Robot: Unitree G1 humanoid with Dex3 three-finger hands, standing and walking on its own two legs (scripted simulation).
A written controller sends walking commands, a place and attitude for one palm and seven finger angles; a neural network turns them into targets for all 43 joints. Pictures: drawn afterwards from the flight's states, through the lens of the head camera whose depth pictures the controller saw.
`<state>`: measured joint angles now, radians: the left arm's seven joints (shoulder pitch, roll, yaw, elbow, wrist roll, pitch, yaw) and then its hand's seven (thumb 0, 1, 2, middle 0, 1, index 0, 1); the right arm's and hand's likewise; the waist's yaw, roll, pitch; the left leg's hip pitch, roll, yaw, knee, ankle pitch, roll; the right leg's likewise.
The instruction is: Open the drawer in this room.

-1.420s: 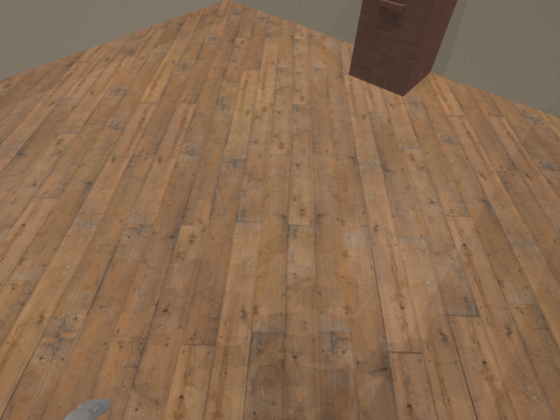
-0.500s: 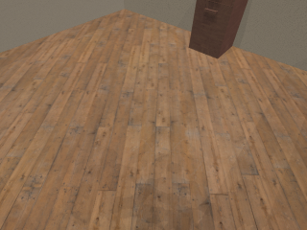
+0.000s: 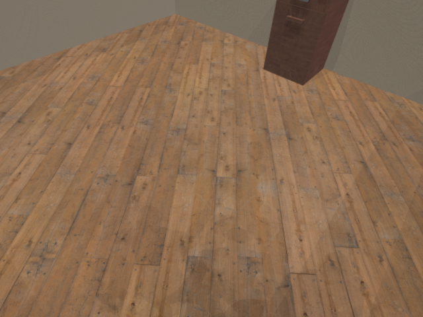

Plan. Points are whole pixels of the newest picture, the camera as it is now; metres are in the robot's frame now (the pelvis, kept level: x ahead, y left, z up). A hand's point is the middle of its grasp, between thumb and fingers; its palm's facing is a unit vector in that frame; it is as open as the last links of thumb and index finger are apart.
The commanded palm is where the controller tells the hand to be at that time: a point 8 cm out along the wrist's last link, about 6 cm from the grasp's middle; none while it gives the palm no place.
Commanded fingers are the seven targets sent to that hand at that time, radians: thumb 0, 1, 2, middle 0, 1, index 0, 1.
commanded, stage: turn or walk to find it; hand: left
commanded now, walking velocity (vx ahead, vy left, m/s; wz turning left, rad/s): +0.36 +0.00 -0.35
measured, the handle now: out of the picture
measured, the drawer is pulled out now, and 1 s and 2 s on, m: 0.00 0.00 0.00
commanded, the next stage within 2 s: stand and wait in 0.80 s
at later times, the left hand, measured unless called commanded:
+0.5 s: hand (168, 255) +0.30 +0.13 -0.18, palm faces -0.14 -0.97 -0.21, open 7.4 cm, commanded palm none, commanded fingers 0.00 0.90 0.90 -0.20 -0.30 -0.20 -0.30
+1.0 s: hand (173, 206) +0.44 +0.15 -0.17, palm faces -0.16 -0.98 -0.16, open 7.4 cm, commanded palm none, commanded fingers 0.00 0.90 0.90 -0.20 -0.30 -0.20 -0.30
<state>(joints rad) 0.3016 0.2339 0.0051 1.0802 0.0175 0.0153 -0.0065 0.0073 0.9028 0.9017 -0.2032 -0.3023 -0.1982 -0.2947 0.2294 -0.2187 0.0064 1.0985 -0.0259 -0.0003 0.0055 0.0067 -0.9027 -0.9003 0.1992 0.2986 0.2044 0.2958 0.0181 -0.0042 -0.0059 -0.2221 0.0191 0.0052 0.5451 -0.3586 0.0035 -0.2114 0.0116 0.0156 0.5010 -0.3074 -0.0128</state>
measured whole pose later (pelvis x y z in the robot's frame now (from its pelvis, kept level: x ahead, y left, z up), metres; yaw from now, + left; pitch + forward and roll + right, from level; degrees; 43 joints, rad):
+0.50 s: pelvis +0.16 -0.04 -0.02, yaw -9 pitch -2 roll -1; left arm 0.13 0.21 0.06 0.98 0.01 -0.07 -0.01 0.00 0.91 0.90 -0.20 -0.30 -0.19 -0.29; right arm 0.46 -0.15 -0.03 1.20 -0.01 -0.03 -0.01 0.01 -0.90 -0.90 0.20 0.30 0.20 0.30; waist -0.03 0.02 0.10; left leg -0.23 0.12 0.07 1.14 -0.49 0.00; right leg -0.39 -0.03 -0.15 0.68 -0.25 -0.06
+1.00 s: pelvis +0.38 -0.03 +0.01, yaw -12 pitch +0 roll -1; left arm 0.25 0.19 0.07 1.06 0.02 -0.01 -0.01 0.01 0.91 0.90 -0.20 -0.30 -0.19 -0.29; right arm 0.34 -0.12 -0.02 1.09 -0.03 -0.08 -0.03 0.00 -0.93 -0.90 0.20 0.30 0.20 0.30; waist 0.00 -0.04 0.04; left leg -0.16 0.06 0.20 0.41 -0.26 0.03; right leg -0.51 -0.07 -0.07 1.05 -0.31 0.01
